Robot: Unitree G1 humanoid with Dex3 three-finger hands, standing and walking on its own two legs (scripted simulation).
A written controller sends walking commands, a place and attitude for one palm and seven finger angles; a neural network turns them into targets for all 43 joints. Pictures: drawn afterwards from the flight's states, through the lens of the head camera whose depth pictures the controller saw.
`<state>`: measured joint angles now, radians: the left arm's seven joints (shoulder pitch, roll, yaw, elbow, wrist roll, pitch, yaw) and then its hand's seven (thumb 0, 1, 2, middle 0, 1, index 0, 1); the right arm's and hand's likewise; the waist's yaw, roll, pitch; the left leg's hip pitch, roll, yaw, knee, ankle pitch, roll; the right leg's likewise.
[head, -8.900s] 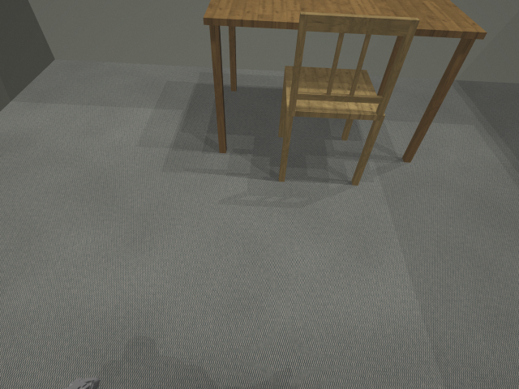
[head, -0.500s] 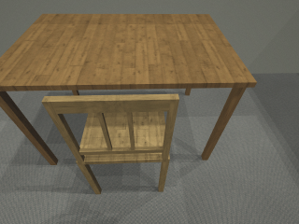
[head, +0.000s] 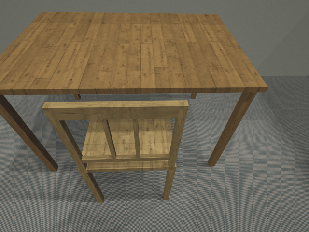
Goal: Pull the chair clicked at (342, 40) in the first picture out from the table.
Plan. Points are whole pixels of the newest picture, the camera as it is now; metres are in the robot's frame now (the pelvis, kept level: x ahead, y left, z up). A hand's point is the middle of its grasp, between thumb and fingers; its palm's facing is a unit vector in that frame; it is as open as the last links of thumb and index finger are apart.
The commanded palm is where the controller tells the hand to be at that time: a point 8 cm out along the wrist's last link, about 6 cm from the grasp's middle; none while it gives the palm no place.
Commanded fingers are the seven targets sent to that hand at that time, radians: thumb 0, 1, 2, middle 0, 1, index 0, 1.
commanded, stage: look again from close up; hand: left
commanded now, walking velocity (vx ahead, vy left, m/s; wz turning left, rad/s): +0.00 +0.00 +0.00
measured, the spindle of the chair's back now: (109, 139) +0.44 +0.19 -0.10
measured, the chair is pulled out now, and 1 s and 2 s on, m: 0.00 0.00 0.00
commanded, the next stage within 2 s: raise the hand toward the chair's back in 0.04 s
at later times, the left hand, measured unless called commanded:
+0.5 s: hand (105, 216) +0.17 +0.14 -0.04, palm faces +0.06 -1.00 +0.01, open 8.7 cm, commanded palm +0.12 +0.22 -0.06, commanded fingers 0.00 0.46 0.71 -0.16 -0.23 -0.16 -0.23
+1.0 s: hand (95, 215) +0.17 +0.16 -0.05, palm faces +0.12 -0.99 -0.04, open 13.1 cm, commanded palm +0.13 +0.22 -0.05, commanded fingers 0.00 -0.13 0.46 -0.10 -0.14 -0.10 -0.14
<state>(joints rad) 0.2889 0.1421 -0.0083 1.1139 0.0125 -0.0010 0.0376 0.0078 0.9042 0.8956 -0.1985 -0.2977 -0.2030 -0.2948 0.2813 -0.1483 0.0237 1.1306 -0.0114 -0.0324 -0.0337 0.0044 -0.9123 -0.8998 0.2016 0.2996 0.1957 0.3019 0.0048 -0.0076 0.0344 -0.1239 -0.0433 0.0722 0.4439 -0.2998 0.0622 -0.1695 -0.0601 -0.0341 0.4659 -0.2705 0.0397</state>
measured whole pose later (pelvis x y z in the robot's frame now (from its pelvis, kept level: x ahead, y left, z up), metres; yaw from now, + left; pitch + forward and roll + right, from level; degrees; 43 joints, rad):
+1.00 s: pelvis -0.05 -0.05 -0.09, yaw +2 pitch +16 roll -1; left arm 0.37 0.20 0.22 0.05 -0.28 -0.39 -0.23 0.01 0.09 0.55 -0.12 -0.17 -0.13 -0.17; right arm 0.25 -0.20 -0.01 0.61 0.02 -0.23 -0.05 0.01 -0.90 -0.90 0.21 0.30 0.20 0.30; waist -0.02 0.03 -0.14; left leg -0.92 0.03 -0.01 1.17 -0.54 0.00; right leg -0.92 -0.01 -0.11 1.13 -0.50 -0.04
